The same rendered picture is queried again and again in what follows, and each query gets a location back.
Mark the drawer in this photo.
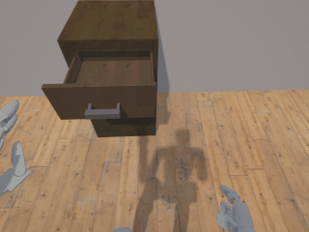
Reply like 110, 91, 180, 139
42, 49, 156, 120

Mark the cabinet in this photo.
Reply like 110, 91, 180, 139
57, 0, 158, 137

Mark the handle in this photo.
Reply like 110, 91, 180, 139
84, 102, 121, 120

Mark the right robot hand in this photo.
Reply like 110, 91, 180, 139
216, 185, 255, 232

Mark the left robot hand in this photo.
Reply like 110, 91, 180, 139
0, 100, 31, 197

